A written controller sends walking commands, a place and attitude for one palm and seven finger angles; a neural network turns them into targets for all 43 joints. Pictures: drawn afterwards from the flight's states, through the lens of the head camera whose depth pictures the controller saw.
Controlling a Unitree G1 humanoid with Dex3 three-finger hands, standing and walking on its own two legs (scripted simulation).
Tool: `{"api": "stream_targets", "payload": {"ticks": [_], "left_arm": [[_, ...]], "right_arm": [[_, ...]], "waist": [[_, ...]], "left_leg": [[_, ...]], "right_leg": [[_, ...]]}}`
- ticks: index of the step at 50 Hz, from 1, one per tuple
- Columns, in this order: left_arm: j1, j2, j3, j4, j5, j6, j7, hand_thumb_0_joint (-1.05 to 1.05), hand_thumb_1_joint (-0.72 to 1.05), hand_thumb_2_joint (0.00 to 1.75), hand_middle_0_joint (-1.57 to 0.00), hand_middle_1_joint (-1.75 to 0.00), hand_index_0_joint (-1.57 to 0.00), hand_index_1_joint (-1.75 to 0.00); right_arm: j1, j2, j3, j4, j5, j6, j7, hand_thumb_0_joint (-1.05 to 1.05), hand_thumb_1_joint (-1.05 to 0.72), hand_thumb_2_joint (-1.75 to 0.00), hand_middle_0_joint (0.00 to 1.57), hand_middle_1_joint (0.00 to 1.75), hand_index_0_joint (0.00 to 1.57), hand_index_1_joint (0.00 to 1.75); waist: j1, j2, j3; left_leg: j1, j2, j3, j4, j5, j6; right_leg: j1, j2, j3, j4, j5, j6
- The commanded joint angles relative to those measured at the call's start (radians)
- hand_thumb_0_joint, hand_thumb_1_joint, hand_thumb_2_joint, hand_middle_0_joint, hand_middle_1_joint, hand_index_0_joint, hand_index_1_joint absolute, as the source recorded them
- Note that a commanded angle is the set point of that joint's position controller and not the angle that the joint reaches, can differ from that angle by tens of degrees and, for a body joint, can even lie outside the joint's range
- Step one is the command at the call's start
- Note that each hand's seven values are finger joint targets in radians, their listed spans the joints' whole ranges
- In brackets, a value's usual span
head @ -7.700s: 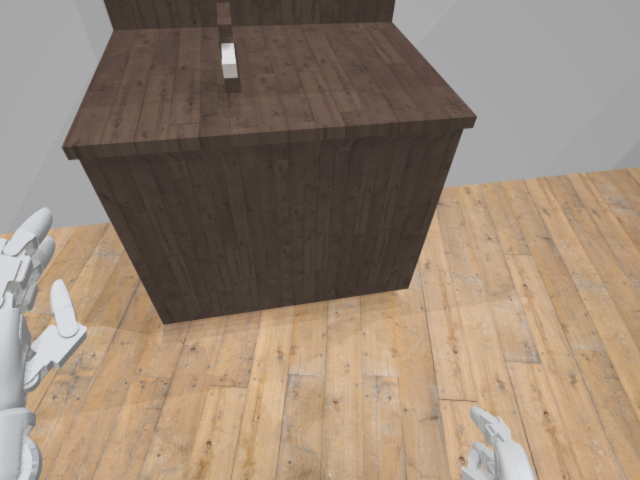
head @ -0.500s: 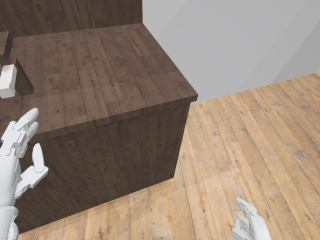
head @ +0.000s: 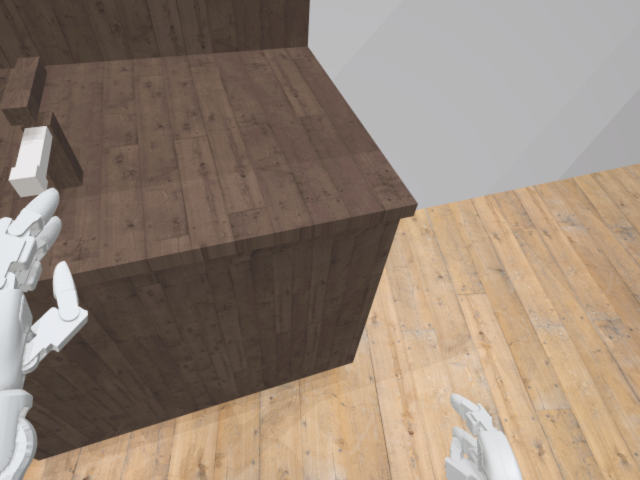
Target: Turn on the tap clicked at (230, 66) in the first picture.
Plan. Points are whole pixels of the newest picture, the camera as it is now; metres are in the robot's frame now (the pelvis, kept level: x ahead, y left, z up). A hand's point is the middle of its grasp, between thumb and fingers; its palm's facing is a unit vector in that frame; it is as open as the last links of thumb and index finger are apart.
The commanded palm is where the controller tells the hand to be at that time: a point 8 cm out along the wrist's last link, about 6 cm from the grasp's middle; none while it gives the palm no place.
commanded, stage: come to a stop and stand still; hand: left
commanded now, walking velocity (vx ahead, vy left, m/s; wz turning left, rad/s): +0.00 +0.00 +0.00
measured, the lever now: (29, 180) +0.40 +0.41 +0.13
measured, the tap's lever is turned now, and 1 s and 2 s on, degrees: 0 0 0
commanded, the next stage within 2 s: look again from close up in 0.28 s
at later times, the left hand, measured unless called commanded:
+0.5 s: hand (70, 314) +0.22 +0.26 +0.15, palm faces +0.40 -0.85 -0.35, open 7.4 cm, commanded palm +0.16 +0.28 +0.17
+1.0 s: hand (72, 281) +0.24 +0.26 +0.17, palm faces +0.40 -0.86 -0.33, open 7.4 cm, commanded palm +0.16 +0.28 +0.17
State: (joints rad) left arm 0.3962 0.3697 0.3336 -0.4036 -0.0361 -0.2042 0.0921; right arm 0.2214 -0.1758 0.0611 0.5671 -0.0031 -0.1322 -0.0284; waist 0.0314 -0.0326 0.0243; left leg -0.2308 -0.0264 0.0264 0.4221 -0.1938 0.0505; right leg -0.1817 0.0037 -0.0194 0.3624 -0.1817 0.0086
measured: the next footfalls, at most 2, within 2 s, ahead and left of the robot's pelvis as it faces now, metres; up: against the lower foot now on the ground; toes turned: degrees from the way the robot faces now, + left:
none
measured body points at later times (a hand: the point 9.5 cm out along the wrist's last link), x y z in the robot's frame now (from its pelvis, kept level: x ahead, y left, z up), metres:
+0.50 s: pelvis +0.01 +0.00 +0.00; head +0.02 +0.02 +0.45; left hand +0.19 +0.30 +0.17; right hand +0.20 -0.21 -0.07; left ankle +0.02 +0.08 -0.74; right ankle +0.01 -0.13 -0.74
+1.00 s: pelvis +0.00 -0.02 +0.00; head -0.01 -0.03 +0.45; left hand +0.21 +0.30 +0.19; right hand +0.18 -0.23 -0.09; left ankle +0.02 +0.08 -0.74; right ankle +0.01 -0.13 -0.74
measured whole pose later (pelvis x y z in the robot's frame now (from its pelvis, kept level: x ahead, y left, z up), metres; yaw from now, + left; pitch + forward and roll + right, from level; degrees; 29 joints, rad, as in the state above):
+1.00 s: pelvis +0.00 -0.02 +0.00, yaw +0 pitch -2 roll +0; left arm 0.20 0.40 0.42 -0.26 -0.13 0.01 -0.03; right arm 0.20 -0.23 0.07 0.64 -0.01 -0.13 0.00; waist 0.05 0.02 0.01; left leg -0.20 -0.03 0.02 0.44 -0.21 0.03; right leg -0.18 0.01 0.00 0.46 -0.24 -0.02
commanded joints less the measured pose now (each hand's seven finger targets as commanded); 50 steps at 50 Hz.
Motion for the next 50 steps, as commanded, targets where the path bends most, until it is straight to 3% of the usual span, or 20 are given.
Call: {"api": "stream_targets", "payload": {"ticks": [1,11,15,23,25,31,35,36,39,40,41,42,43,44,45,46,47,49,50], "left_arm": [[-0.073,0.150,0.102,-0.236,-0.009,-0.060,0.014,0.00,0.90,0.90,-0.20,-0.30,-0.20,-0.30],[-0.052,0.159,0.110,-0.264,-0.015,-0.035,0.021,0.00,0.90,0.90,-0.20,-0.30,-0.20,-0.30],[-0.060,0.174,0.119,-0.277,-0.018,-0.035,0.024,0.00,0.90,0.90,-0.20,-0.30,-0.20,-0.30],[-0.067,0.141,0.087,-0.218,-0.018,-0.034,0.026,0.00,0.90,0.90,-0.20,-0.30,-0.20,-0.30],[-0.088,0.159,0.098,-0.225,-0.015,-0.035,0.029,0.00,0.90,0.90,-0.20,-0.30,-0.20,-0.30],[-0.090,0.151,0.086,-0.238,-0.010,-0.041,0.029,0.00,0.90,0.90,-0.20,-0.30,-0.20,-0.30],[-0.055,0.177,0.116,-0.227,-0.015,-0.039,0.031,0.00,0.90,0.90,-0.20,-0.30,-0.20,-0.30],[-0.057,0.153,0.096,-0.229,-0.015,-0.040,0.029,0.00,0.90,0.90,-0.20,-0.30,-0.20,-0.30],[-0.031,0.161,0.110,-0.219,-0.019,-0.037,0.030,0.00,0.90,0.90,-0.20,-0.30,-0.20,-0.30],[-0.969,0.883,0.399,-0.505,0.014,-0.175,0.062,0.00,0.90,0.90,-0.20,-0.30,-0.20,-0.30],[-0.590,0.354,0.281,0.100,0.115,0.000,-0.026,0.00,0.90,0.90,-0.20,-0.30,-0.20,-0.30],[-0.343,0.167,0.127,0.048,-0.038,0.059,-0.064,0.00,0.90,0.90,-0.20,-0.30,-0.20,-0.30],[-0.390,0.137,0.124,-0.089,-0.114,0.069,-0.099,0.00,0.90,0.90,-0.20,-0.30,-0.20,-0.30],[-0.283,0.172,0.164,0.016,-0.149,0.108,-0.128,0.00,0.90,0.90,-0.20,-0.30,-0.20,-0.30],[-0.185,0.115,0.119,0.066,-0.160,0.149,-0.152,0.00,0.90,0.90,-0.20,-0.30,-0.20,-0.30],[-0.226,0.120,0.076,-0.023,-0.139,0.164,-0.164,0.00,0.90,0.90,-0.20,-0.30,-0.20,-0.30],[-0.207,0.151,0.082,-0.035,-0.107,0.181,-0.156,0.00,0.90,0.90,-0.20,-0.30,-0.20,-0.30],[-0.176,0.164,0.092,-0.080,-0.069,0.186,-0.130,0.00,0.90,0.90,-0.20,-0.30,-0.20,-0.30],[-0.199,0.229,0.152,-0.137,-0.070,0.169,-0.105,0.00,0.90,0.90,-0.20,-0.30,-0.20,-0.30]], "right_arm": [[-0.097,-0.142,-0.069,-0.150,-0.001,-0.047,-0.008,0.00,-0.90,-0.90,0.20,0.30,0.20,0.30],[-0.114,-0.140,-0.074,-0.165,0.004,-0.005,-0.016,0.00,-0.90,-0.90,0.20,0.30,0.20,0.30],[-0.123,-0.146,-0.077,-0.170,0.004,0.003,-0.022,0.00,-0.90,-0.90,0.20,0.30,0.20,0.30],[-0.120,-0.148,-0.076,-0.166,0.004,0.010,-0.030,0.00,-0.90,-0.90,0.20,0.30,0.20,0.30],[-0.126,-0.151,-0.078,-0.165,0.004,0.009,-0.034,0.00,-0.90,-0.90,0.20,0.30,0.20,0.30],[-0.120,-0.149,-0.077,-0.160,0.003,0.006,-0.035,0.00,-0.90,-0.90,0.20,0.30,0.20,0.30],[-0.126,-0.150,-0.079,-0.164,0.004,0.006,-0.034,0.00,-0.90,-0.90,0.20,0.30,0.20,0.30],[-0.119,-0.147,-0.078,-0.157,0.005,0.006,-0.034,0.00,-0.90,-0.90,0.20,0.30,0.20,0.30],[-0.114,-0.150,-0.081,-0.157,0.005,0.008,-0.034,0.00,-0.90,-0.90,0.20,0.30,0.20,0.30],[0.035,-0.189,0.070,-0.285,0.048,0.008,-0.083,0.00,-0.90,-0.90,0.20,0.30,0.20,0.30],[-0.031,-0.115,-0.095,-0.061,-0.065,-0.033,-0.038,0.00,-0.90,-0.90,0.20,0.30,0.20,0.30],[-0.018,-0.145,-0.088,-0.073,-0.037,-0.046,0.018,0.00,-0.90,-0.90,0.20,0.30,0.20,0.30],[-0.068,-0.180,-0.092,-0.093,-0.039,-0.066,0.021,0.00,-0.90,-0.90,0.20,0.30,0.20,0.30],[-0.079,-0.198,-0.096,-0.064,-0.026,-0.071,0.012,0.00,-0.90,-0.90,0.20,0.30,0.20,0.30],[-0.109,-0.196,-0.076,-0.075,-0.013,-0.067,0.020,0.00,-0.90,-0.90,0.20,0.30,0.20,0.30],[-0.154,-0.207,-0.065,-0.093,-0.008,-0.072,0.027,0.00,-0.90,-0.90,0.20,0.30,0.20,0.30],[-0.179,-0.203,-0.060,-0.098,-0.001,-0.066,0.025,0.00,-0.90,-0.90,0.20,0.30,0.20,0.30],[-0.203,-0.194,-0.053,-0.114,0.001,-0.055,0.022,0.00,-0.90,-0.90,0.20,0.30,0.20,0.30],[-0.215,-0.194,-0.054,-0.116,-0.002,-0.052,0.016,0.00,-0.90,-0.90,0.20,0.30,0.20,0.30]], "waist": [[-0.002,0.084,-0.190],[-0.002,0.104,-0.210],[-0.003,0.133,-0.183],[-0.004,0.095,-0.127],[-0.007,0.099,-0.117],[-0.005,0.119,-0.130],[-0.002,0.091,-0.123],[-0.005,0.087,-0.128],[-0.001,0.071,-0.146],[-0.093,0.218,0.020],[0.041,0.372,-0.240],[0.002,0.289,-0.307],[0.030,0.186,-0.341],[0.058,0.154,-0.333],[0.063,0.142,-0.262],[0.053,0.059,-0.201],[0.046,0.038,-0.135],[0.038,0.042,-0.061],[0.046,0.086,-0.076]], "left_leg": [[0.100,0.063,-0.068,-0.039,0.309,-0.058],[0.116,0.060,-0.061,-0.024,0.405,-0.073],[0.092,0.056,-0.065,-0.052,0.317,-0.077],[0.028,0.053,-0.080,-0.112,0.059,-0.063],[0.023,0.044,-0.074,-0.115,0.023,-0.061],[0.020,0.043,-0.084,-0.127,0.048,-0.064],[0.024,0.038,-0.078,-0.121,0.046,-0.062],[0.024,0.038,-0.080,-0.116,0.057,-0.063],[0.032,0.035,-0.076,-0.106,0.104,-0.061],[-0.317,0.085,-0.147,-0.107,-0.157,-0.015],[0.152,0.062,-0.088,-0.064,0.355,-0.091],[0.286,0.085,-0.109,-0.060,0.465,-0.171],[0.322,0.077,-0.094,-0.050,0.399,-0.154],[0.287,0.065,-0.067,-0.042,0.328,-0.130],[0.217,0.054,-0.042,-0.041,0.290,-0.119],[0.144,0.048,-0.043,-0.049,0.215,-0.088],[0.101,0.046,-0.040,-0.057,0.137,-0.065],[0.033,0.037,-0.048,-0.068,0.004,-0.049],[0.037,0.030,-0.038,-0.056,-0.002,-0.047]], "right_leg": [[0.064,-0.014,0.020,-0.002,0.222,-0.022],[0.084,-0.014,0.006,0.011,0.277,-0.019],[0.075,-0.011,0.008,-0.004,0.207,-0.018],[0.061,-0.014,0.021,-0.061,0.068,-0.017],[0.053,-0.014,0.026,-0.081,0.048,-0.018],[0.080,-0.005,0.011,-0.062,0.061,-0.017],[0.070,-0.007,0.016,-0.078,0.056,-0.016],[0.075,-0.009,0.012,-0.074,0.062,-0.016],[0.088,-0.010,0.012,-0.069,0.098,-0.014],[0.163,0.029,0.039,0.092,-0.054,0.037],[0.031,0.030,0.010,0.122,0.092,-0.048],[-0.064,0.069,-0.068,0.136,-0.009,-0.052],[-0.043,0.063,-0.053,0.105,0.000,-0.044],[-0.001,0.056,-0.056,0.087,0.047,-0.046],[0.026,0.056,-0.068,0.061,0.090,-0.046],[0.031,0.045,-0.078,0.066,0.104,-0.046],[0.011,0.043,-0.075,0.068,0.065,-0.043],[-0.022,0.036,-0.070,0.076,-0.018,-0.040],[-0.013,0.038,-0.059,0.080,-0.024,-0.043]]}}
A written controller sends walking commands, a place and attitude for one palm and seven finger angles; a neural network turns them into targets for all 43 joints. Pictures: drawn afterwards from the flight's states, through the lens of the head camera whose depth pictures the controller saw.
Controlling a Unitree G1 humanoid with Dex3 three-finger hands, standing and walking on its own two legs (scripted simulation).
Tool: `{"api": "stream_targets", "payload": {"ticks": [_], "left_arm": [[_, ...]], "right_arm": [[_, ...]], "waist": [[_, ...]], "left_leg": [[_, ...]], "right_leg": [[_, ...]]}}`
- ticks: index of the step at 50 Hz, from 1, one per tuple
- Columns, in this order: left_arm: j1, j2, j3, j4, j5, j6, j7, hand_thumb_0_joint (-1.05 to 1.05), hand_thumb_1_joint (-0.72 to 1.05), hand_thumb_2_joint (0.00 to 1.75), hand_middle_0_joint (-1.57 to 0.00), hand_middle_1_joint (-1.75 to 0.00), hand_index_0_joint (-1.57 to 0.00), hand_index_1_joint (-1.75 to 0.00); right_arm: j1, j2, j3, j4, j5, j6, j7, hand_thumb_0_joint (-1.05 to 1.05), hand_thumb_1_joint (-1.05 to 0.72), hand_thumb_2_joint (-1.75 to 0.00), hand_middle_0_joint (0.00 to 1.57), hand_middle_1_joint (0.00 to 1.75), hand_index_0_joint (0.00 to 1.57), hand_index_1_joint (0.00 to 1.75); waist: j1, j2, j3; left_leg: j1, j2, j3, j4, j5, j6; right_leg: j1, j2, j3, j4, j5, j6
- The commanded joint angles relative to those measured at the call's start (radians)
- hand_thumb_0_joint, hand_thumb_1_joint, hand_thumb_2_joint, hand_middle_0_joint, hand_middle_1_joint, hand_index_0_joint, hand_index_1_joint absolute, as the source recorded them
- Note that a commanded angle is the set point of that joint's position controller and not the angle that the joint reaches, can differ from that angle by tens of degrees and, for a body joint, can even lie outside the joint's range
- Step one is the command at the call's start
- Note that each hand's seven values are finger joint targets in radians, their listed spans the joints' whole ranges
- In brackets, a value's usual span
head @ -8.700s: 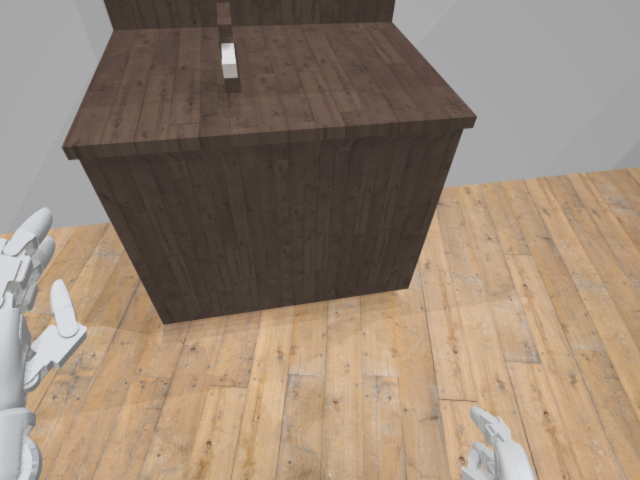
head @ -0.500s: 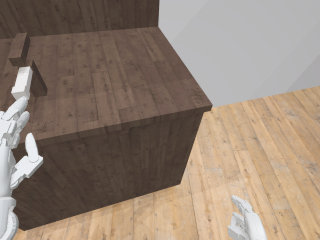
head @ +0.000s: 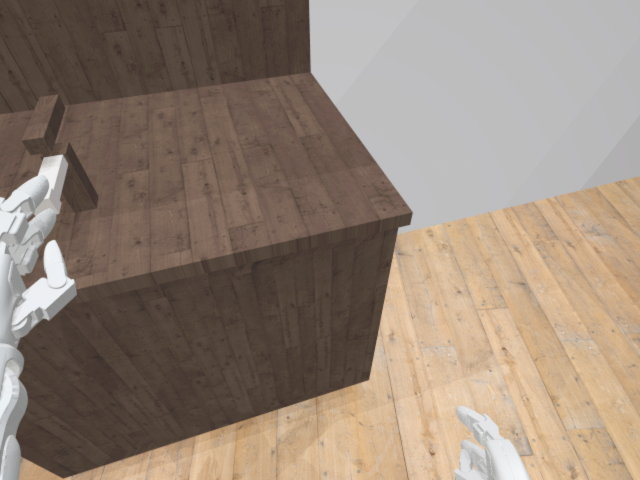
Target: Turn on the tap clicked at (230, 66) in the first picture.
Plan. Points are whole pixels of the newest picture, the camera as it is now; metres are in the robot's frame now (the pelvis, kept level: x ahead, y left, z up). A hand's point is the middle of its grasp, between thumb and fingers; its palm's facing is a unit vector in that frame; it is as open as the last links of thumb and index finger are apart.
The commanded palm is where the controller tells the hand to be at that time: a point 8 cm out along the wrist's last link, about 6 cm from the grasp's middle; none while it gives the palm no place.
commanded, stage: turn the palm inward beside the body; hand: left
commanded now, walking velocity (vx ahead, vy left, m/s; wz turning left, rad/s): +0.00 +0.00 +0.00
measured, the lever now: (44, 202) +0.40 +0.43 +0.13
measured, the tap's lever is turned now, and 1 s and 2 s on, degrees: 0 0 0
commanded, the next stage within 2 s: reach beside the lever's end, fingers flat in 2.00 s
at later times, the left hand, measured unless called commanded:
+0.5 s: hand (109, 325) +0.21 +0.23 +0.16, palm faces +0.48 -0.83 -0.28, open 7.4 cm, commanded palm +0.15 +0.26 +0.18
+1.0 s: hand (90, 339) +0.19 +0.23 +0.17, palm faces +0.52 -0.84 -0.18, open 7.4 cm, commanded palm +0.13 +0.26 +0.19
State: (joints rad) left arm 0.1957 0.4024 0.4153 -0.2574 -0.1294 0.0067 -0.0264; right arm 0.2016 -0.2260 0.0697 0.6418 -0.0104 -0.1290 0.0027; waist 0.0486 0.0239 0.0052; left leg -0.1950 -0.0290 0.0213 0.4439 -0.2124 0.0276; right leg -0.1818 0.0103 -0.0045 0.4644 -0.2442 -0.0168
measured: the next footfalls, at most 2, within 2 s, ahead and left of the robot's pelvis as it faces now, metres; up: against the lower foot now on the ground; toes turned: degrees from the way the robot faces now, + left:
none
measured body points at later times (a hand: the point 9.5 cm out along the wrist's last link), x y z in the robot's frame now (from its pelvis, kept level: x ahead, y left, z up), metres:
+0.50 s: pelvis +0.01 -0.05 -0.01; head -0.01 -0.08 +0.44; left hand +0.18 +0.27 +0.18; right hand +0.23 -0.26 -0.09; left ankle +0.02 +0.10 -0.74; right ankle +0.00 -0.11 -0.74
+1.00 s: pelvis +0.01 -0.03 -0.01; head -0.02 -0.05 +0.44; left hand +0.16 +0.27 +0.18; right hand +0.23 -0.22 -0.08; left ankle +0.02 +0.10 -0.74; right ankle +0.00 -0.11 -0.74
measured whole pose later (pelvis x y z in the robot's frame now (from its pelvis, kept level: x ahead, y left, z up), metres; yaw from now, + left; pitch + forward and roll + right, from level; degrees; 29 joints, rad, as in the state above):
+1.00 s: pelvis +0.01 -0.03 -0.01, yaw +3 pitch -3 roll +0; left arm 0.38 0.27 0.32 -0.53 -0.20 0.18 0.13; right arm 0.16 -0.22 0.06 0.69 0.02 -0.22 -0.09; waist 0.10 0.05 -0.04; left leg -0.24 -0.01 -0.03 0.57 -0.28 0.00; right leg -0.20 0.03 -0.06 0.58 -0.33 -0.05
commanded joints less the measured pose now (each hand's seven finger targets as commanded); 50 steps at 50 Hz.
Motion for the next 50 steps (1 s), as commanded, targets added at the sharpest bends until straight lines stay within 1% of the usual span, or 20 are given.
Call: {"api": "stream_targets", "payload": {"ticks": [1,3,4,5,6,8,9,10,13,15,17,20,23,25,26,32,42,43,47,50], "left_arm": [[-0.031,0.203,0.084,-0.336,0.024,-0.063,0.035,0.00,0.90,0.90,-0.20,-0.30,-0.20,-0.30],[0.003,0.187,0.117,-0.318,0.005,-0.102,0.079,0.00,0.90,0.90,-0.20,-0.30,-0.20,-0.30],[-0.017,0.205,0.136,-0.336,-0.002,-0.122,0.096,0.00,0.90,0.90,-0.20,-0.30,-0.20,-0.30],[-0.044,0.264,0.183,-0.355,0.001,-0.137,0.117,0.00,0.90,0.90,-0.20,-0.30,-0.20,-0.30],[-0.051,0.230,0.157,-0.352,0.002,-0.140,0.126,0.00,0.90,0.90,-0.20,-0.30,-0.20,-0.30],[-0.053,0.188,0.116,-0.296,0.002,-0.125,0.129,0.00,0.90,0.90,-0.20,-0.30,-0.20,-0.30],[-0.067,0.191,0.103,-0.285,0.002,-0.112,0.125,0.00,0.90,0.90,-0.20,-0.30,-0.20,-0.30],[-0.086,0.190,0.094,-0.271,0.001,-0.096,0.117,0.00,0.90,0.90,-0.20,-0.30,-0.20,-0.30],[-0.108,0.175,0.044,-0.262,-0.011,-0.045,0.074,0.00,0.90,0.90,-0.20,-0.30,-0.20,-0.30],[-0.114,0.184,0.053,-0.255,-0.023,-0.021,0.057,0.00,0.90,0.90,-0.20,-0.30,-0.20,-0.30],[-0.089,0.182,0.061,-0.275,-0.036,-0.015,0.048,0.00,0.90,0.90,-0.20,-0.30,-0.20,-0.30],[-0.033,0.214,0.125,-0.293,-0.050,-0.012,0.065,0.00,0.90,0.90,-0.20,-0.30,-0.20,-0.30],[0.009,0.173,0.117,-0.316,-0.064,-0.010,0.079,0.00,0.90,0.90,-0.20,-0.30,-0.20,-0.30],[0.025,0.185,0.138,-0.327,-0.066,-0.004,0.094,0.00,0.90,0.90,-0.20,-0.30,-0.20,-0.30],[0.032,0.152,0.110,-0.347,-0.066,0.000,0.097,0.00,0.90,0.90,-0.20,-0.30,-0.20,-0.30],[0.042,0.120,0.076,-0.385,-0.062,0.030,0.118,0.00,0.90,0.90,-0.20,-0.30,-0.20,-0.30],[0.052,0.058,0.014,-0.479,-0.060,0.059,0.149,0.00,0.90,0.90,-0.20,-0.30,-0.20,-0.30],[0.055,0.053,0.012,-0.484,-0.061,0.064,0.152,0.00,0.90,0.90,-0.20,-0.30,-0.20,-0.30],[0.061,0.037,0.002,-0.481,-0.067,0.106,0.162,0.00,0.90,0.90,-0.20,-0.30,-0.20,-0.30],[0.050,0.033,0.003,-0.497,-0.062,0.135,0.175,0.00,0.90,0.90,-0.20,-0.30,-0.20,-0.30]], "right_arm": [[-0.203,-0.131,-0.065,-0.202,-0.007,-0.060,-0.020,0.00,-0.90,-0.90,0.20,0.30,0.20,0.30],[-0.198,-0.120,-0.065,-0.188,-0.009,-0.061,-0.030,0.00,-0.90,-0.90,0.20,0.30,0.20,0.30],[-0.197,-0.121,-0.068,-0.182,-0.010,-0.061,-0.034,0.00,-0.90,-0.90,0.20,0.30,0.20,0.30],[-0.189,-0.120,-0.069,-0.169,-0.013,-0.062,-0.040,0.00,-0.90,-0.90,0.20,0.30,0.20,0.30],[-0.196,-0.111,-0.068,-0.171,-0.013,-0.062,-0.044,0.00,-0.90,-0.90,0.20,0.30,0.20,0.30],[-0.178,-0.107,-0.066,-0.149,-0.006,-0.061,-0.053,0.00,-0.90,-0.90,0.20,0.30,0.20,0.30],[-0.173,-0.113,-0.066,-0.142,-0.001,-0.062,-0.059,0.00,-0.90,-0.90,0.20,0.30,0.20,0.30],[-0.174,-0.114,-0.065,-0.136,0.001,-0.064,-0.066,0.00,-0.90,-0.90,0.20,0.30,0.20,0.30],[-0.181,-0.119,-0.065,-0.128,0.015,-0.070,-0.088,0.00,-0.90,-0.90,0.20,0.30,0.20,0.30],[-0.181,-0.118,-0.065,-0.122,0.022,-0.081,-0.100,0.00,-0.90,-0.90,0.20,0.30,0.20,0.30],[-0.187,-0.118,-0.067,-0.122,0.026,-0.088,-0.105,0.00,-0.90,-0.90,0.20,0.30,0.20,0.30],[-0.180,-0.118,-0.068,-0.121,0.025,-0.095,-0.104,0.00,-0.90,-0.90,0.20,0.30,0.20,0.30],[-0.176,-0.112,-0.068,-0.123,0.029,-0.101,-0.099,0.00,-0.90,-0.90,0.20,0.30,0.20,0.30],[-0.170,-0.115,-0.068,-0.124,0.031,-0.106,-0.096,0.00,-0.90,-0.90,0.20,0.30,0.20,0.30],[-0.175,-0.110,-0.068,-0.127,0.029,-0.109,-0.096,0.00,-0.90,-0.90,0.20,0.30,0.20,0.30],[-0.165,-0.116,-0.067,-0.129,0.029,-0.129,-0.098,0.00,-0.90,-0.90,0.20,0.30,0.20,0.30],[-0.189,-0.105,-0.059,-0.127,0.024,-0.157,-0.100,0.00,-0.90,-0.90,0.20,0.30,0.20,0.30],[-0.188,-0.106,-0.057,-0.126,0.021,-0.158,-0.100,0.00,-0.90,-0.90,0.20,0.30,0.20,0.30],[-0.211,-0.101,-0.050,-0.124,0.025,-0.152,-0.101,0.00,-0.90,-0.90,0.20,0.30,0.20,0.30],[-0.225,-0.099,-0.044,-0.123,0.023,-0.148,-0.102,0.00,-0.90,-0.90,0.20,0.30,0.20,0.30]], "waist": [[0.026,0.043,-0.093],[0.025,0.001,-0.101],[0.023,0.017,-0.105],[0.026,0.032,-0.119],[0.025,0.045,-0.139],[0.012,0.067,-0.118],[0.008,0.084,-0.102],[-0.005,0.064,-0.098],[-0.001,0.024,-0.093],[-0.004,-0.020,-0.087],[0.013,-0.034,-0.104],[0.034,-0.031,-0.145],[0.036,-0.027,-0.148],[0.041,-0.024,-0.148],[0.040,-0.006,-0.153],[0.036,-0.028,-0.141],[0.046,0.040,-0.142],[0.047,0.028,-0.148],[0.048,0.003,-0.105],[0.053,0.030,-0.100]], "left_leg": [[0.003,0.024,-0.031,-0.058,0.016,-0.021],[-0.017,0.015,-0.026,-0.019,0.017,-0.021],[-0.023,0.010,-0.022,0.000,0.013,-0.019],[-0.027,0.007,-0.016,0.015,0.016,-0.018],[-0.028,0.003,-0.013,0.031,0.029,-0.014],[-0.041,-0.003,-0.006,0.060,0.022,-0.010],[-0.050,-0.004,-0.007,0.069,0.010,-0.009],[-0.051,-0.007,-0.006,0.082,0.006,-0.005],[-0.067,-0.003,-0.017,0.098,-0.017,-0.001],[-0.072,0.001,-0.026,0.115,-0.016,-0.002],[-0.081,0.005,-0.037,0.119,-0.002,-0.004],[-0.090,0.007,-0.042,0.130,0.049,-0.010],[-0.090,0.004,-0.036,0.129,0.074,-0.009],[-0.094,0.003,-0.035,0.129,0.084,-0.009],[-0.084,0.002,-0.029,0.126,0.091,-0.006],[-0.076,0.001,-0.032,0.111,0.088,0.000],[-0.028,0.003,-0.034,0.070,0.105,0.000],[-0.024,0.004,-0.038,0.064,0.109,0.000],[-0.030,0.010,-0.047,0.041,0.076,-0.003],[-0.020,0.010,-0.053,0.025,0.068,-0.008]], "right_leg": [[-0.017,0.025,-0.066,-0.014,0.027,-0.017],[-0.040,0.030,-0.063,-0.001,0.006,-0.009],[-0.051,0.027,-0.054,-0.001,-0.002,-0.006],[-0.047,0.027,-0.042,-0.003,-0.005,-0.004],[-0.042,0.018,-0.032,-0.001,0.004,-0.005],[-0.061,0.008,-0.010,-0.009,0.002,0.001],[-0.069,0.000,0.004,-0.018,-0.004,0.004],[-0.074,-0.007,0.022,-0.030,-0.003,0.011],[-0.059,-0.040,0.078,-0.056,-0.012,0.030],[-0.050,-0.056,0.111,-0.067,0.014,0.046],[-0.026,-0.072,0.124,-0.052,0.076,0.056],[0.012,-0.078,0.123,-0.012,0.220,0.065],[0.016,-0.073,0.098,0.011,0.284,0.067],[0.017,-0.066,0.087,0.018,0.299,0.066],[0.016,-0.065,0.077,0.024,0.308,0.063],[-0.011,-0.046,0.042,0.026,0.267,0.053],[-0.023,-0.013,-0.019,0.026,0.166,0.014],[-0.019,-0.009,-0.027,0.028,0.162,0.011],[-0.029,-0.003,-0.037,0.006,0.102,0.009],[-0.023,0.001,-0.043,-0.005,0.075,0.004]]}}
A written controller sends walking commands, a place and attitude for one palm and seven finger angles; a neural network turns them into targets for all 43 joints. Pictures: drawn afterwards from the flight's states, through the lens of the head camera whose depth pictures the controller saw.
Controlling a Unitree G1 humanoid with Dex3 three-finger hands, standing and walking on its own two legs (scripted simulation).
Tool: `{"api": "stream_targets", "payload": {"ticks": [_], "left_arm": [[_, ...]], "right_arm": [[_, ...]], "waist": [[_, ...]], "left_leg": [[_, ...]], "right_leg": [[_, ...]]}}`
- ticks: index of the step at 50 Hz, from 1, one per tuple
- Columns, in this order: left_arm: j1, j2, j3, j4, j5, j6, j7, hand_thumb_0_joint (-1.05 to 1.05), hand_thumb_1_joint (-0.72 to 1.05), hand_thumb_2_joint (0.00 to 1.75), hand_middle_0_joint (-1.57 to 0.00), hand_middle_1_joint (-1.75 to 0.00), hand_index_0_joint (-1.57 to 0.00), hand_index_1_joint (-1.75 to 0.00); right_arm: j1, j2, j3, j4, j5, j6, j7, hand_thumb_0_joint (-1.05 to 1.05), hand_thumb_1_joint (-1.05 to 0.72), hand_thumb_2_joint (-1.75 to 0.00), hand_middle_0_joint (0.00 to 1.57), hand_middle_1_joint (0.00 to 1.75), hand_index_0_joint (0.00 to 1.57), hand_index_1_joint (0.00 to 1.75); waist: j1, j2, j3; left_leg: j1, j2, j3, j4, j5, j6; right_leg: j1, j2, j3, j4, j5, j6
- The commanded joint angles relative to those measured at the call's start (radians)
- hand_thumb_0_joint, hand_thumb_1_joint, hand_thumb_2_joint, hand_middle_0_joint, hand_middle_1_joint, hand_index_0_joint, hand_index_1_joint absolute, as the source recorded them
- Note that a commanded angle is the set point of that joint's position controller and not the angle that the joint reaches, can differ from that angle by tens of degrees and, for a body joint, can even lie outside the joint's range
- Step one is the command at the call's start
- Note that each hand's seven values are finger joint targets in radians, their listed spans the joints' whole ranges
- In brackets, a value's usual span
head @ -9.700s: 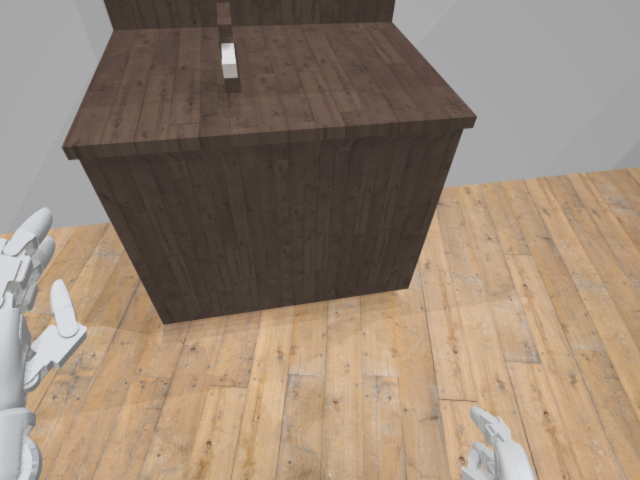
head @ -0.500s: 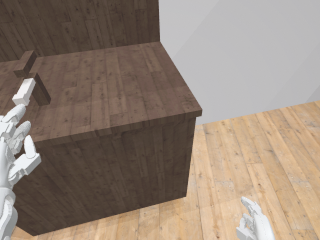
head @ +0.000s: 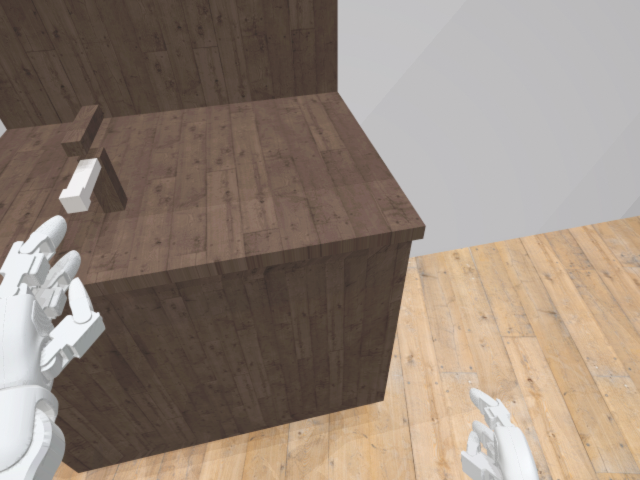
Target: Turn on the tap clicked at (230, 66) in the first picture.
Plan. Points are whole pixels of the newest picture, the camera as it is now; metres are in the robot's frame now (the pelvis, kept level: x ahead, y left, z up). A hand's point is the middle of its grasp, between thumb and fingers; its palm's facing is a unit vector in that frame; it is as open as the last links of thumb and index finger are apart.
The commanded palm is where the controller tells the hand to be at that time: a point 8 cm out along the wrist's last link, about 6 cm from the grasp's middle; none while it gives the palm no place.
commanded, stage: turn the palm inward beside the body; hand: left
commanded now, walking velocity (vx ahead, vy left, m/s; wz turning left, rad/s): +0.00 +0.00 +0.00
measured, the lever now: (75, 200) +0.41 +0.44 +0.14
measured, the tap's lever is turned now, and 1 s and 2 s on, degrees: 0 0 0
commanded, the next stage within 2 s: reach beside the lever's end, fingers flat in 1.00 s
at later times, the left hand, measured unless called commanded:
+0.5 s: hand (81, 338) +0.17 +0.24 +0.19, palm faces +0.52 -0.85 -0.10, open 7.4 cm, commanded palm +0.11 +0.27 +0.20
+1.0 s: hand (102, 334) +0.18 +0.23 +0.19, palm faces +0.52 -0.85 -0.08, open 7.4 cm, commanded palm +0.12 +0.26 +0.20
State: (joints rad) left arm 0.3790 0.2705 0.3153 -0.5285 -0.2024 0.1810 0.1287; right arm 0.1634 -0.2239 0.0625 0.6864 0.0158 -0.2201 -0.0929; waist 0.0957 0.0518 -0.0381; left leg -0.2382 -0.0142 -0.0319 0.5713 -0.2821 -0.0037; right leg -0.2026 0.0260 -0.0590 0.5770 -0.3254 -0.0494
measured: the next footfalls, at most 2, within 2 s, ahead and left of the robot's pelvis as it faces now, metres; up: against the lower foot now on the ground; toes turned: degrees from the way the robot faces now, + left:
none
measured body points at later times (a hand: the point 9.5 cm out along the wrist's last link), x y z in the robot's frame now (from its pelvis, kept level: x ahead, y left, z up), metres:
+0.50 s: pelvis -0.01 +0.00 +0.01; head -0.06 -0.02 +0.45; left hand +0.14 +0.29 +0.19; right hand +0.22 -0.18 -0.06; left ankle +0.02 +0.12 -0.73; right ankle +0.00 -0.08 -0.73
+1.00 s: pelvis +0.00 -0.01 +0.01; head -0.05 -0.05 +0.45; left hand +0.14 +0.27 +0.19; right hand +0.23 -0.20 -0.05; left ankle +0.02 +0.12 -0.73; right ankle +0.00 -0.08 -0.73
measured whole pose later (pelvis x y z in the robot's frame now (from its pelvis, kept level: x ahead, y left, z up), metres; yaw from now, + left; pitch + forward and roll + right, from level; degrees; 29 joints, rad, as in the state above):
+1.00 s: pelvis +0.00 -0.01 +0.01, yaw +1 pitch -6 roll +0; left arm 0.37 0.21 0.29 -0.60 -0.26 0.37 0.17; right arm 0.12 -0.22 0.08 0.70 0.03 -0.22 -0.10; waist 0.11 0.07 -0.02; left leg -0.15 0.00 -0.06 0.49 -0.24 -0.02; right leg -0.10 0.05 -0.08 0.48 -0.28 -0.07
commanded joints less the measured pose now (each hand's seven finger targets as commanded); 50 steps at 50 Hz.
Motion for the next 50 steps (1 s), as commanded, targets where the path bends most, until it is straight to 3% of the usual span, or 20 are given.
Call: {"api": "stream_targets", "payload": {"ticks": [1,5,6,10,11,15,21,25,26,28,29,35,37,40,41,44,45,46,49,50], "left_arm": [[-0.138,0.138,0.076,-0.232,0.008,-0.031,0.019,0.00,0.90,0.90,-0.20,-0.30,-0.20,-0.30],[-0.163,0.139,0.067,-0.254,0.016,-0.004,0.026,0.00,0.90,0.90,-0.20,-0.30,-0.20,-0.30],[-0.169,0.113,0.038,-0.266,0.016,0.000,0.026,0.00,0.90,0.90,-0.20,-0.30,-0.20,-0.30],[-0.149,0.134,0.068,-0.279,0.011,0.019,0.035,0.00,0.90,0.90,-0.20,-0.30,-0.20,-0.30],[-0.151,0.104,0.040,-0.286,0.009,0.022,0.031,0.00,0.90,0.90,-0.20,-0.30,-0.20,-0.30],[-0.158,0.116,0.057,-0.284,0.003,0.052,0.038,0.00,0.90,0.90,-0.20,-0.30,-0.20,-0.30],[-0.154,0.078,0.030,-0.292,-0.017,0.088,0.039,0.00,0.90,0.90,-0.20,-0.30,-0.20,-0.30],[-0.177,0.108,0.060,-0.301,-0.019,0.099,0.049,0.00,0.90,0.90,-0.20,-0.30,-0.20,-0.30],[-0.171,0.076,0.033,-0.303,-0.025,0.098,0.044,0.00,0.90,0.90,-0.20,-0.30,-0.20,-0.30],[-0.179,0.089,0.047,-0.317,-0.028,0.098,0.049,0.00,0.90,0.90,-0.20,-0.30,-0.20,-0.30],[-0.174,0.092,0.054,-0.303,-0.033,0.102,0.050,0.00,0.90,0.90,-0.20,-0.30,-0.20,-0.30],[-0.172,0.096,0.055,-0.292,-0.030,0.117,0.045,0.00,0.90,0.90,-0.20,-0.30,-0.20,-0.30],[-0.165,0.089,0.054,-0.291,-0.037,0.115,0.043,0.00,0.90,0.90,-0.20,-0.30,-0.20,-0.30],[-0.169,0.105,0.075,-0.298,-0.037,0.113,0.045,0.00,0.90,0.90,-0.20,-0.30,-0.20,-0.30],[-0.160,0.078,0.050,-0.299,-0.041,0.111,0.041,0.00,0.90,0.90,-0.20,-0.30,-0.20,-0.30],[-0.165,0.085,0.057,-0.294,-0.044,0.112,0.040,0.00,0.90,0.90,-0.20,-0.30,-0.20,-0.30],[-0.170,0.100,0.071,-0.296,-0.041,0.113,0.043,0.00,0.90,0.90,-0.20,-0.30,-0.20,-0.30],[-0.164,0.076,0.051,-0.300,-0.043,0.110,0.041,0.00,0.90,0.90,-0.20,-0.30,-0.20,-0.30],[-0.166,0.090,0.058,-0.306,-0.039,0.102,0.043,0.00,0.90,0.90,-0.20,-0.30,-0.20,-0.30],[-0.163,0.103,0.072,-0.302,-0.037,0.103,0.046,0.00,0.90,0.90,-0.20,-0.30,-0.20,-0.30]], "right_arm": [[-0.194,-0.095,-0.035,-0.168,-0.002,-0.054,-0.008,0.00,-0.90,-0.90,0.20,0.30,0.20,0.30],[-0.208,-0.094,-0.028,-0.165,-0.001,-0.051,-0.009,0.00,-0.90,-0.90,0.20,0.30,0.20,0.30],[-0.215,-0.087,-0.024,-0.167,-0.001,-0.051,-0.010,0.00,-0.90,-0.90,0.20,0.30,0.20,0.30],[-0.223,-0.091,-0.023,-0.165,-0.004,-0.050,-0.009,0.00,-0.90,-0.90,0.20,0.30,0.20,0.30],[-0.232,-0.083,-0.021,-0.166,-0.003,-0.048,-0.010,0.00,-0.90,-0.90,0.20,0.30,0.20,0.30],[-0.241,-0.086,-0.018,-0.160,0.001,-0.044,-0.008,0.00,-0.90,-0.90,0.20,0.30,0.20,0.30],[-0.259,-0.075,-0.012,-0.161,0.007,-0.043,-0.009,0.00,-0.90,-0.90,0.20,0.30,0.20,0.30],[-0.262,-0.082,-0.013,-0.156,0.006,-0.050,-0.010,0.00,-0.90,-0.90,0.20,0.30,0.20,0.30],[-0.266,-0.076,-0.011,-0.158,0.008,-0.051,-0.011,0.00,-0.90,-0.90,0.20,0.30,0.20,0.30],[-0.262,-0.080,-0.015,-0.156,0.005,-0.055,-0.011,0.00,-0.90,-0.90,0.20,0.30,0.20,0.30],[-0.260,-0.081,-0.015,-0.156,0.005,-0.055,-0.011,0.00,-0.90,-0.90,0.20,0.30,0.20,0.30],[-0.260,-0.082,-0.015,-0.153,0.011,-0.057,-0.007,0.00,-0.90,-0.90,0.20,0.30,0.20,0.30],[-0.261,-0.081,-0.017,-0.158,0.010,-0.059,-0.010,0.00,-0.90,-0.90,0.20,0.30,0.20,0.30],[-0.256,-0.081,-0.018,-0.156,0.011,-0.061,-0.006,0.00,-0.90,-0.90,0.20,0.30,0.20,0.30],[-0.261,-0.074,-0.017,-0.159,0.012,-0.060,-0.006,0.00,-0.90,-0.90,0.20,0.30,0.20,0.30],[-0.257,-0.081,-0.022,-0.160,0.011,-0.059,-0.008,0.00,-0.90,-0.90,0.20,0.30,0.20,0.30],[-0.254,-0.081,-0.021,-0.159,0.013,-0.062,-0.005,0.00,-0.90,-0.90,0.20,0.30,0.20,0.30],[-0.255,-0.074,-0.019,-0.161,0.012,-0.062,-0.005,0.00,-0.90,-0.90,0.20,0.30,0.20,0.30],[-0.249,-0.081,-0.024,-0.161,0.010,-0.063,-0.006,0.00,-0.90,-0.90,0.20,0.30,0.20,0.30],[-0.245,-0.082,-0.024,-0.160,0.013,-0.065,-0.003,0.00,-0.90,-0.90,0.20,0.30,0.20,0.30]], "waist": [[0.000,-0.002,-0.052],[0.001,0.026,-0.043],[-0.002,0.041,-0.035],[0.010,0.005,-0.045],[0.005,-0.002,-0.044],[0.009,0.010,-0.022],[0.010,0.004,-0.005],[0.014,0.017,-0.013],[0.010,0.004,-0.008],[0.013,0.035,-0.032],[0.014,-0.008,-0.026],[0.015,0.016,-0.007],[0.015,-0.037,-0.019],[0.018,-0.004,-0.026],[0.017,-0.009,-0.028],[0.013,-0.031,-0.032],[0.016,0.010,-0.028],[0.015,-0.004,-0.035],[0.013,-0.021,-0.040],[0.017,0.007,-0.036]], "left_leg": [[0.028,-0.005,0.000,-0.109,0.126,0.024],[0.040,-0.003,-0.005,-0.127,0.096,0.021],[0.048,-0.002,-0.010,-0.139,0.084,0.020],[0.052,-0.002,-0.016,-0.150,0.098,0.017],[0.060,0.000,-0.013,-0.154,0.105,0.017],[0.055,-0.001,-0.016,-0.162,0.082,0.014],[0.054,-0.006,-0.015,-0.175,0.052,0.018],[0.062,-0.010,-0.011,-0.167,0.058,0.018],[0.061,-0.009,-0.012,-0.173,0.059,0.019],[0.076,-0.011,-0.006,-0.165,0.082,0.020],[0.068,-0.010,-0.010,-0.166,0.080,0.020],[0.072,-0.012,-0.002,-0.156,0.099,0.021],[0.072,-0.012,-0.004,-0.157,0.108,0.025],[0.078,-0.014,0.003,-0.143,0.133,0.024],[0.077,-0.014,0.003,-0.147,0.137,0.026],[0.079,-0.014,0.008,-0.132,0.141,0.028],[0.081,-0.014,0.008,-0.130,0.144,0.025],[0.079,-0.015,0.007,-0.136,0.146,0.027],[0.084,-0.015,0.010,-0.128,0.159,0.029],[0.080,-0.015,0.009,-0.127,0.158,0.025]], "right_leg": [[-0.005,-0.015,0.011,-0.122,0.140,0.036],[-0.003,-0.012,0.011,-0.142,0.098,0.033],[-0.003,-0.012,0.007,-0.143,0.086,0.030],[0.023,-0.010,0.004,-0.152,0.101,0.029],[0.027,-0.011,0.001,-0.151,0.107,0.029],[0.028,-0.010,0.005,-0.173,0.084,0.029],[0.042,-0.014,0.009,-0.195,0.057,0.031],[0.044,-0.016,0.018,-0.212,0.054,0.033],[0.051,-0.018,0.016,-0.209,0.059,0.032],[0.058,-0.020,0.019,-0.208,0.083,0.032],[0.058,-0.019,0.017,-0.209,0.081,0.035],[0.054,-0.021,0.030,-0.227,0.095,0.037],[0.066,-0.023,0.030,-0.220,0.114,0.042],[0.066,-0.025,0.038,-0.221,0.149,0.043],[0.075,-0.027,0.038,-0.212,0.163,0.043],[0.070,-0.031,0.048,-0.217,0.177,0.050],[0.064,-0.031,0.051,-0.222,0.175,0.048],[0.077,-0.031,0.046,-0.212,0.184,0.047],[0.074,-0.032,0.047,-0.208,0.207,0.050],[0.070,-0.031,0.048,-0.211,0.199,0.048]]}}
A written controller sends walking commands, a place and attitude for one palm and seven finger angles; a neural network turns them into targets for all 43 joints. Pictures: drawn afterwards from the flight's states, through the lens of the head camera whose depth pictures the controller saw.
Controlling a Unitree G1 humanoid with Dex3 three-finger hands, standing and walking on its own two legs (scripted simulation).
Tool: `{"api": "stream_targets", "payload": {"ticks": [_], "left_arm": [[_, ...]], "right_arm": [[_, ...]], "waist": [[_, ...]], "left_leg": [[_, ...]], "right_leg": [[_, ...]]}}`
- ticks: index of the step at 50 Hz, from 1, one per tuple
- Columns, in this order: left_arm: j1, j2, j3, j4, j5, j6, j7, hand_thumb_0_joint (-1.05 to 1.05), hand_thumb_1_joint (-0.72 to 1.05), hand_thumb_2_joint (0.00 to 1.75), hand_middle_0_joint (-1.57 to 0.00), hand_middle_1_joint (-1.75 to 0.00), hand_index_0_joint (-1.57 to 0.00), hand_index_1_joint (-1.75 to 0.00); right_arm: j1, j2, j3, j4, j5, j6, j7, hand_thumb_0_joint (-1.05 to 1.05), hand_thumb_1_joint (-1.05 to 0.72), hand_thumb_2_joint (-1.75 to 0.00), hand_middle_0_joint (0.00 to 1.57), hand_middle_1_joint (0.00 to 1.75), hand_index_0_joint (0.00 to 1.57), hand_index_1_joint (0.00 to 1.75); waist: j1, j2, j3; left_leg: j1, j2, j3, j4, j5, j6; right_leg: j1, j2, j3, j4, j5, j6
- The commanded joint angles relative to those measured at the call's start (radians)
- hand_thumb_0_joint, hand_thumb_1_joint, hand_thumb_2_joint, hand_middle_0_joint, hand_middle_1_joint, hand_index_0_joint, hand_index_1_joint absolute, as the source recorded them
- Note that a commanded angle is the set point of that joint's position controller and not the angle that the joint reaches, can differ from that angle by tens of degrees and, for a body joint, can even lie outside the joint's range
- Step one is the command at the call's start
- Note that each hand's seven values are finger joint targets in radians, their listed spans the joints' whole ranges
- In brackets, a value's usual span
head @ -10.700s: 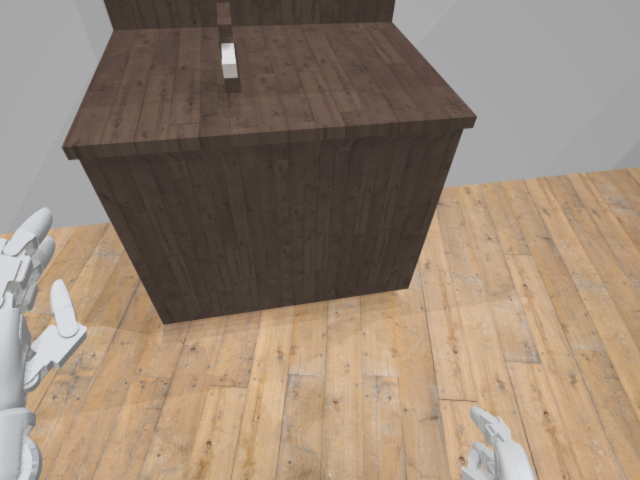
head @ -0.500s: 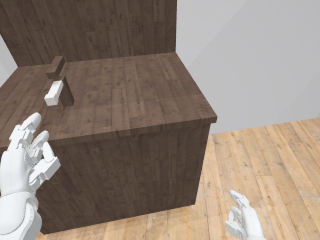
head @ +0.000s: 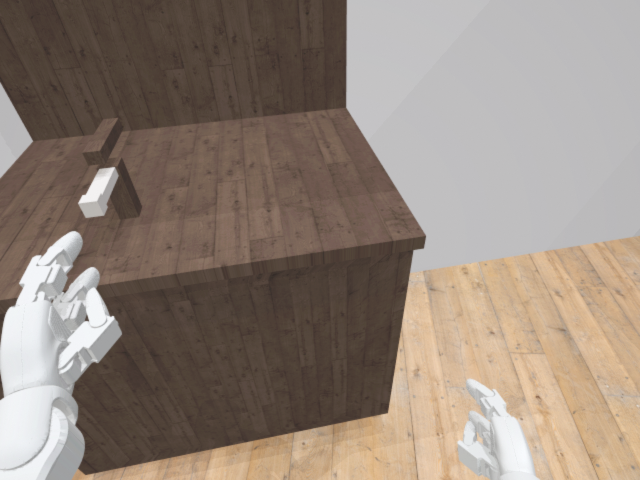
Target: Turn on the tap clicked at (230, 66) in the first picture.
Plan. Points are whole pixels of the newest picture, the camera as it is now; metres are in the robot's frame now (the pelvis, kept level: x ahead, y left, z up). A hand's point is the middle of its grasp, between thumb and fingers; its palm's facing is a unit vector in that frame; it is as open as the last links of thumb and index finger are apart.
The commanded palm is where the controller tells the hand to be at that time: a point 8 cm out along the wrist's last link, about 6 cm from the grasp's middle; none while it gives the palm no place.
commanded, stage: reach beside the lever's end, fingers flat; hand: left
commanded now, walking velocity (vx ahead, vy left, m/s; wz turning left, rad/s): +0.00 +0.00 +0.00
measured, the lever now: (93, 205) +0.43 +0.44 +0.14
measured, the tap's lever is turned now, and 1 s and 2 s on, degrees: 0 0 0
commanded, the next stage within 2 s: none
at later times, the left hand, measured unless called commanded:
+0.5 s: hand (99, 296) +0.23 +0.28 +0.17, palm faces +0.55 -0.83 -0.08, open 7.4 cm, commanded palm +0.18 +0.32 +0.18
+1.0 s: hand (87, 271) +0.27 +0.34 +0.16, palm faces +0.59 -0.81 -0.08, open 7.5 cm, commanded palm +0.23 +0.37 +0.16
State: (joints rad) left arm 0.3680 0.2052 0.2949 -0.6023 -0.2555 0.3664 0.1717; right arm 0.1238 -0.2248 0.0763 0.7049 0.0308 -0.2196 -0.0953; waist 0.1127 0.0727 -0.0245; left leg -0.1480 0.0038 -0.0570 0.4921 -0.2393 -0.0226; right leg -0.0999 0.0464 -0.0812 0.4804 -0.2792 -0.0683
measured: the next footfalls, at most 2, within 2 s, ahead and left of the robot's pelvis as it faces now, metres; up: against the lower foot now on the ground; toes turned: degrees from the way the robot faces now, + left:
none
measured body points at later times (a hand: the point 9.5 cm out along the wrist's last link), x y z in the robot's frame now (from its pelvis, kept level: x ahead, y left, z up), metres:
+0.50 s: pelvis +0.00 +0.00 +0.00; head -0.03 -0.02 +0.45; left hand +0.19 +0.33 +0.18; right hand +0.21 -0.20 -0.08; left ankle +0.03 +0.14 -0.74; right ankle +0.00 -0.07 -0.74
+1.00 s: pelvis +0.01 +0.01 +0.00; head +0.00 -0.01 +0.45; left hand +0.23 +0.38 +0.16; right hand +0.21 -0.21 -0.08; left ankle +0.03 +0.14 -0.74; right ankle +0.00 -0.07 -0.74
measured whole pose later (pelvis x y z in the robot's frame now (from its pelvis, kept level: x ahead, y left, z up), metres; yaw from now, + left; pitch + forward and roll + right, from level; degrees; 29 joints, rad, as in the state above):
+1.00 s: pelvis +0.01 +0.01 +0.00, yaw -1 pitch -2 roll +0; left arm 0.02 0.35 0.50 -0.05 -0.25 0.27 0.08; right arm 0.16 -0.24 0.05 0.72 0.05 -0.19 -0.14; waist 0.08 0.05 -0.02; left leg -0.21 -0.01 -0.04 0.49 -0.25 0.00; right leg -0.17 0.03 -0.06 0.49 -0.29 -0.05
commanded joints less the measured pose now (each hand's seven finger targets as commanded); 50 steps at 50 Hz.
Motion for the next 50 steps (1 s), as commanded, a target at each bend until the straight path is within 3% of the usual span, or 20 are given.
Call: {"api": "stream_targets", "payload": {"ticks": [1,4,10,11,13,15,17,19,20,22,24,29,33,35,38,40,46,48,50], "left_arm": [[-0.141,0.145,0.074,-0.224,0.013,-0.082,0.001,0.00,0.90,0.90,-0.20,-0.30,-0.20,-0.30],[-0.141,0.154,0.086,-0.200,0.003,-0.076,-0.003,0.00,0.90,0.90,-0.20,-0.30,-0.20,-0.30],[-0.217,0.209,0.156,-0.132,0.004,-0.075,0.003,0.00,0.90,0.90,-0.20,-0.30,-0.20,-0.30],[-0.244,0.191,0.133,-0.119,0.002,-0.080,-0.003,0.00,0.90,0.90,-0.20,-0.30,-0.20,-0.30],[-0.287,0.216,0.159,-0.073,-0.005,-0.087,-0.007,0.00,0.90,0.90,-0.20,-0.30,-0.20,-0.30],[-0.327,0.250,0.188,-0.034,-0.005,-0.091,-0.016,0.00,0.90,0.90,-0.20,-0.30,-0.20,-0.30],[-0.368,0.220,0.141,-0.040,-0.001,-0.102,-0.028,0.00,0.90,0.90,-0.20,-0.30,-0.20,-0.30],[-0.356,0.258,0.188,0.003,-0.006,-0.106,-0.034,0.00,0.90,0.90,-0.20,-0.30,-0.20,-0.30],[-0.338,0.282,0.218,0.030,-0.006,-0.104,-0.035,0.00,0.90,0.90,-0.20,-0.30,-0.20,-0.30],[-0.380,0.257,0.186,0.023,-0.006,-0.110,-0.043,0.00,0.90,0.90,-0.20,-0.30,-0.20,-0.30],[-0.365,0.284,0.221,0.070,-0.011,-0.108,-0.045,0.00,0.90,0.90,-0.20,-0.30,-0.20,-0.30],[-0.373,0.289,0.232,0.075,-0.007,-0.127,-0.046,0.00,0.90,0.90,-0.20,-0.29,-0.20,-0.29],[-0.402,0.305,0.241,0.116,-0.006,-0.142,-0.049,0.00,0.90,0.90,-0.19,-0.28,-0.19,-0.28],[-0.411,0.333,0.262,0.134,0.000,-0.145,-0.052,0.00,0.90,0.90,-0.19,-0.28,-0.19,-0.28],[-0.459,0.332,0.252,0.173,0.000,-0.154,-0.058,0.00,0.90,0.90,-0.19,-0.27,-0.19,-0.27],[-0.488,0.358,0.269,0.194,0.004,-0.161,-0.062,0.00,0.90,0.90,-0.19,-0.26,-0.19,-0.26],[-0.574,0.410,0.297,0.324,0.006,-0.172,-0.088,0.00,0.90,0.90,-0.18,-0.25,-0.18,-0.25],[-0.617,0.417,0.287,0.333,0.013,-0.183,-0.097,0.00,0.90,0.90,-0.18,-0.24,-0.18,-0.24],[-0.636,0.452,0.312,0.398,0.016,-0.190,-0.105,0.00,0.90,0.90,-0.18,-0.24,-0.18,-0.24]], "right_arm": [[-0.209,-0.074,-0.034,-0.182,-0.004,-0.064,-0.002,0.00,-0.90,-0.90,0.20,0.30,0.20,0.30],[-0.207,-0.080,-0.037,-0.180,-0.002,-0.061,-0.005,0.00,-0.90,-0.90,0.20,0.30,0.20,0.30],[-0.201,-0.085,-0.041,-0.163,0.003,-0.058,-0.014,0.00,-0.90,-0.90,0.20,0.30,0.20,0.30],[-0.203,-0.077,-0.037,-0.161,0.005,-0.056,-0.018,0.00,-0.90,-0.90,0.20,0.30,0.20,0.30],[-0.194,-0.085,-0.043,-0.152,0.006,-0.059,-0.027,0.00,-0.90,-0.90,0.20,0.30,0.20,0.30],[-0.188,-0.089,-0.045,-0.145,0.010,-0.061,-0.031,0.00,-0.90,-0.90,0.20,0.30,0.20,0.30],[-0.191,-0.085,-0.042,-0.152,0.010,-0.069,-0.036,0.00,-0.90,-0.90,0.20,0.30,0.20,0.30],[-0.175,-0.092,-0.049,-0.146,0.005,-0.071,-0.040,0.00,-0.90,-0.90,0.20,0.30,0.20,0.30],[-0.168,-0.096,-0.050,-0.143,0.008,-0.069,-0.038,0.00,-0.90,-0.90,0.20,0.30,0.20,0.30],[-0.172,-0.092,-0.049,-0.151,0.009,-0.069,-0.041,0.00,-0.90,-0.90,0.20,0.30,0.20,0.30],[-0.157,-0.098,-0.054,-0.147,0.009,-0.064,-0.042,0.00,-0.90,-0.90,0.20,0.30,0.20,0.30],[-0.142,-0.102,-0.061,-0.156,0.007,-0.056,-0.035,0.00,-0.90,-0.90,0.20,0.30,0.20,0.30],[-0.130,-0.110,-0.067,-0.153,0.008,-0.050,-0.039,0.00,-0.90,-0.90,0.20,0.30,0.20,0.30],[-0.125,-0.114,-0.069,-0.149,0.010,-0.044,-0.041,0.00,-0.90,-0.90,0.20,0.30,0.20,0.30],[-0.117,-0.116,-0.070,-0.147,0.011,-0.041,-0.045,0.00,-0.90,-0.90,0.20,0.30,0.20,0.30],[-0.112,-0.120,-0.072,-0.143,0.010,-0.037,-0.048,0.00,-0.90,-0.90,0.20,0.30,0.20,0.30],[-0.094,-0.127,-0.074,-0.137,0.013,-0.021,-0.056,0.00,-0.90,-0.90,0.20,0.30,0.20,0.30],[-0.090,-0.129,-0.074,-0.142,0.014,-0.019,-0.056,0.00,-0.90,-0.90,0.20,0.30,0.20,0.30],[-0.077,-0.137,-0.076,-0.136,0.017,-0.015,-0.057,0.00,-0.90,-0.90,0.20,0.30,0.20,0.30]], "waist": [[0.001,-0.037,-0.055],[-0.003,-0.074,-0.038],[-0.004,-0.026,-0.034],[-0.011,-0.020,-0.028],[-0.019,-0.057,-0.023],[-0.020,-0.036,-0.023],[-0.024,0.000,-0.037],[-0.019,-0.034,-0.067],[-0.012,-0.013,-0.069],[-0.021,-0.016,-0.082],[-0.018,-0.044,-0.084],[-0.016,-0.009,-0.130],[-0.025,-0.037,-0.118],[-0.023,0.010,-0.118],[-0.032,-0.020,-0.117],[-0.033,0.000,-0.122],[-0.044,-0.016,-0.128],[-0.046,0.016,-0.156],[-0.050,0.001,-0.147]], "left_leg": [[-0.012,-0.034,0.030,-0.055,0.114,0.046],[-0.021,-0.031,0.031,-0.044,0.099,0.048],[-0.023,-0.035,0.032,-0.049,0.081,0.044],[-0.027,-0.037,0.031,-0.058,0.073,0.045],[-0.033,-0.035,0.029,-0.055,0.051,0.047],[-0.034,-0.036,0.029,-0.055,0.044,0.045],[-0.020,-0.039,0.029,-0.065,0.048,0.047],[-0.025,-0.038,0.027,-0.065,0.065,0.048],[-0.031,-0.038,0.028,-0.065,0.075,0.046],[-0.019,-0.039,0.029,-0.068,0.092,0.048],[-0.027,-0.037,0.028,-0.067,0.112,0.048],[-0.009,-0.039,0.032,-0.059,0.184,0.046],[-0.012,-0.036,0.027,-0.059,0.181,0.047],[-0.007,-0.035,0.031,-0.058,0.190,0.044],[-0.010,-0.035,0.024,-0.059,0.178,0.045],[-0.003,-0.035,0.026,-0.056,0.185,0.045],[-0.019,-0.036,0.024,-0.056,0.182,0.048],[-0.009,-0.037,0.026,-0.053,0.193,0.046],[-0.020,-0.036,0.026,-0.048,0.185,0.048]], "right_leg": [[-0.024,-0.051,0.066,-0.104,0.159,0.067],[-0.037,-0.057,0.079,-0.118,0.153,0.076],[-0.050,-0.051,0.086,-0.134,0.102,0.071],[-0.049,-0.051,0.085,-0.129,0.096,0.070],[-0.059,-0.053,0.098,-0.143,0.064,0.075],[-0.065,-0.052,0.103,-0.151,0.041,0.073],[-0.065,-0.051,0.094,-0.136,0.054,0.068],[-0.045,-0.049,0.093,-0.126,0.089,0.070],[-0.040,-0.046,0.090,-0.124,0.098,0.068],[-0.041,-0.045,0.081,-0.111,0.125,0.066],[-0.035,-0.043,0.075,-0.101,0.160,0.067],[-0.021,-0.040,0.059,-0.068,0.245,0.059],[-0.038,-0.036,0.056,-0.065,0.233,0.057],[-0.046,-0.034,0.054,-0.065,0.230,0.053],[-0.054,-0.032,0.052,-0.061,0.216,0.052],[-0.059,-0.031,0.053,-0.063,0.220,0.050],[-0.060,-0.032,0.053,-0.061,0.223,0.050],[-0.058,-0.033,0.054,-0.055,0.236,0.048],[-0.069,-0.029,0.054,-0.057,0.226,0.048]]}}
